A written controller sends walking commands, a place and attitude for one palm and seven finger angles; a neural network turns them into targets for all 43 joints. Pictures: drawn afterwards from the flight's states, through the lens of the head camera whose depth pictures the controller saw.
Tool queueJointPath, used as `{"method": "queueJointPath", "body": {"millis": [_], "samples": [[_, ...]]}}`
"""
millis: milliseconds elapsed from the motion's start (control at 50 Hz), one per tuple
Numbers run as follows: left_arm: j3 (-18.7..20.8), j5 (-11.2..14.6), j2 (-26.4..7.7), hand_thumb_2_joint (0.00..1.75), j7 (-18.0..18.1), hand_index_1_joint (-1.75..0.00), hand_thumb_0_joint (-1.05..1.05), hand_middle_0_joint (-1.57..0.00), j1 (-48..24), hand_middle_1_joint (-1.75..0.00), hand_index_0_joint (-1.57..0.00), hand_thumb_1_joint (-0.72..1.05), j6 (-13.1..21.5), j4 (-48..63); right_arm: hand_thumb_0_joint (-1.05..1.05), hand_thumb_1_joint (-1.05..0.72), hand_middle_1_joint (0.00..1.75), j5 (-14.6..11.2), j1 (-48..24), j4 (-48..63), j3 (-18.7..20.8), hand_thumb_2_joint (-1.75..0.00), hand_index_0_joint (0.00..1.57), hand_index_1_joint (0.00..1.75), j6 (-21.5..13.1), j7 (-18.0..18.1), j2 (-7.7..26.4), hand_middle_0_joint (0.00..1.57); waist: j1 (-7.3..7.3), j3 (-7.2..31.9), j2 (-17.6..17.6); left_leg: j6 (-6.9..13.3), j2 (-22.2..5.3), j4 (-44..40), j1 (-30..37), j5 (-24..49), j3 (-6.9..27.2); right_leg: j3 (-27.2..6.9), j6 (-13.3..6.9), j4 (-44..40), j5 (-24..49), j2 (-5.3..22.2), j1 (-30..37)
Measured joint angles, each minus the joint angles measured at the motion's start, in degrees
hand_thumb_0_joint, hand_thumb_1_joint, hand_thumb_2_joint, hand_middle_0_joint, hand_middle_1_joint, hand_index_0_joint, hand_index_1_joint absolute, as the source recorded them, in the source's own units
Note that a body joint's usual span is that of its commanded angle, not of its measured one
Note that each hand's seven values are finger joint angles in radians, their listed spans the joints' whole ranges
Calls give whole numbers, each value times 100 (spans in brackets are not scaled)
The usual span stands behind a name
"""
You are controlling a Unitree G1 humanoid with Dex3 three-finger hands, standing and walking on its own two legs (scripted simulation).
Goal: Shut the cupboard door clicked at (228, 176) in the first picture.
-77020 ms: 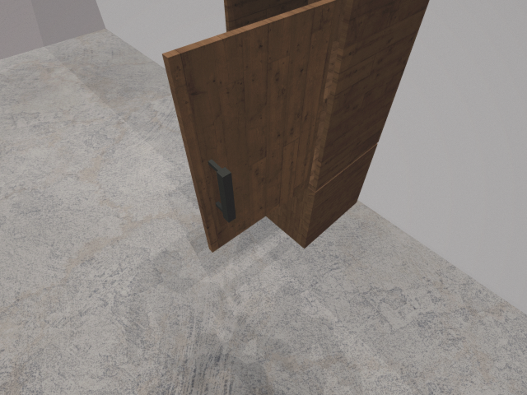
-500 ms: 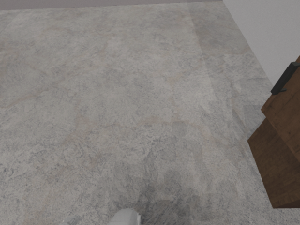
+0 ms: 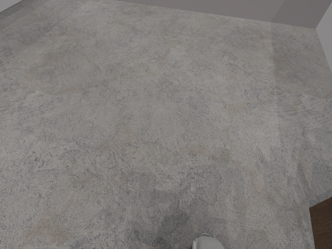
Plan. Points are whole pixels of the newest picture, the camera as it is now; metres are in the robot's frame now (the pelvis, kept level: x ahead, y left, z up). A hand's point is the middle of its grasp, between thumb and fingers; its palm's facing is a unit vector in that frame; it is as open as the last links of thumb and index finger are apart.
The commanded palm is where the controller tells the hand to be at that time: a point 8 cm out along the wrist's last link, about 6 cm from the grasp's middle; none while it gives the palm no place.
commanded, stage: walk to a spot facing it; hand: left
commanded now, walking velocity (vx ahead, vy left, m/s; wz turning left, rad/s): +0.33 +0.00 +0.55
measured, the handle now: out of the picture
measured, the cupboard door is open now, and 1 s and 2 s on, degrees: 11 11 11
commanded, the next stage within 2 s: turn to face it in 0.52 s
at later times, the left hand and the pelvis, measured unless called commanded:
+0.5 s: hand out of the picture +0.06 +0.17 -0.18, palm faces +0.42 -0.89 -0.18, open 7.4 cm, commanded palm none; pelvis +0.16 +0.01 +0.00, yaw +20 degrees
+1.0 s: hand (91, 189) +0.31 +0.25 -0.17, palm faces +0.32 -0.92 -0.20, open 7.4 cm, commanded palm none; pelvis +0.30 +0.06 -0.01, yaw +17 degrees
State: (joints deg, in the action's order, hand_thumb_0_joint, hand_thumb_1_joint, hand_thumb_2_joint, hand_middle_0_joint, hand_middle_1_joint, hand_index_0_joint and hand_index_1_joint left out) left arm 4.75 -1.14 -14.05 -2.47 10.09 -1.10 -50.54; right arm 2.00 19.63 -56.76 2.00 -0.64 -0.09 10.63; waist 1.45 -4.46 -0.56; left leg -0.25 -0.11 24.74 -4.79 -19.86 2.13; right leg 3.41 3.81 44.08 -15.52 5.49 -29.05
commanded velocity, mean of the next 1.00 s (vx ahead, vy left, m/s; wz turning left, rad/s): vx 0.15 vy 0.00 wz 0.11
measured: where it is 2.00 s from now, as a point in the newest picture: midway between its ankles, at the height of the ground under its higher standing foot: (151, 218)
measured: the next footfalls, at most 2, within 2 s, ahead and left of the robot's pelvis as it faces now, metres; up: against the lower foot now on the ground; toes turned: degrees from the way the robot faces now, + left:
right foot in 0.06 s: +0.16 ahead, -0.13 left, +0.00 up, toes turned -3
left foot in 0.52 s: +0.26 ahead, +0.16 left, +0.00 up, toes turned +28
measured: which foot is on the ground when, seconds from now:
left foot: down 0.00-0.06, up 0.08-0.50, down 0.52-0.96, up 0.98-1.00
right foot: up 0.00-0.04, down 0.06-0.52, up 0.54-0.94, down 0.96-1.00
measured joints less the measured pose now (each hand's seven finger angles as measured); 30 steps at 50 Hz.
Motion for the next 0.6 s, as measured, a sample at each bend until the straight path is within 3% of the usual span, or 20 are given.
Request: {"method": "queueJointPath", "body": {"millis": [60,80,120,160,200,280,360,440,500,520,540,600], "samples": [[-31,-11,20,90,-29,-30,1,-20,-45,-29,-19,91,147,136,0,-91,30,-21,144,-110,43,-90,20,30,57,-18,35,20,50,50,90,-39,-18,486,-11,-452,183,109,-66,-857,111,-151,495],[-40,-36,19,90,-15,-30,1,-20,-60,-30,-20,91,245,184,1,-91,30,-56,166,-141,64,-90,20,30,79,-22,43,20,38,61,77,42,17,1124,-239,-732,196,147,-228,-895,382,-128,540],[-82,-42,137,90,72,-30,1,-20,-103,-30,-20,91,330,200,1,-91,30,-70,31,-203,132,-90,20,30,179,-32,127,20,36,-37,199,186,50,2866,-904,-1042,220,373,-460,-591,217,-88,610],[-108,-53,248,90,152,-30,1,-20,-14,-30,-20,91,326,160,1,-91,30,-32,-148,-200,191,-90,20,30,231,-55,191,20,36,-24,221,215,15,4140,-1590,-677,29,552,-524,-704,32,-37,824],[-115,-63,353,90,205,-30,1,-20,130,-30,-20,91,324,38,1,-91,30,-11,-342,-134,236,-90,20,30,244,-94,232,20,55,32,209,170,-119,4605,-2103,-177,-173,725,-500,-1068,76,-18,1109],[-91,-68,472,90,270,-30,1,-20,437,-30,-20,91,369,-242,1,-91,30,-18,-661,97,278,-90,20,30,246,-165,206,20,63,130,78,33,-362,4115,-2646,281,-450,1115,-484,-1807,171,18,1690],[-79,-67,427,90,265,-30,1,-20,702,-30,-20,93,443,-443,1,-92,30,-17,-1035,287,267,-90,19,30,249,-235,183,19,-76,53,-29,-12,-468,3103,-2804,476,-612,1490,-396,-2218,121,49,2165],[-92,-72,374,90,240,-30,1,-20,962,-30,-20,92,431,-584,1,-92,30,-14,-1467,467,203,-90,19,30,224,-297,192,19,-288,-143,-97,74,-455,1992,-2606,459,-805,1766,-218,-2142,-176,154,2499],[-78,-64,302,90,213,-30,1,-20,1189,-30,-20,91,364,-670,1,-92,30,-1,-1713,642,142,-90,19,30,147,-314,196,19,-403,-253,-206,220,-281,1305,-2203,370,-999,1877,-14,-1639,-627,421,2623],[-74,-50,294,90,194,-30,1,-20,1307,-30,-20,91,330,-688,1,-91,30,10,-1750,732,112,-90,19,30,94,-318,229,19,-419,-234,-199,304,-219,1006,-1970,435,-1028,1851,21,-1167,-852,556,2516],[-73,-27,295,90,160,-30,1,-20,1377,-30,-20,91,261,-700,0,-91,30,25,-1766,834,104,-90,19,30,12,-303,283,19,-373,-195,-102,442,-228,969,-1974,988,-993,1671,26,-336,-1110,593,2232],[-42,-14,117,90,178,-30,1,-20,1106,-30,-20,91,11,-664,0,-91,30,-15,-1717,900,34,-90,20,30,-120,-161,260,20,-359,-290,-159,530,-69,1486,-2028,661,-891,541,-40,1954,-1414,398,1149]]}}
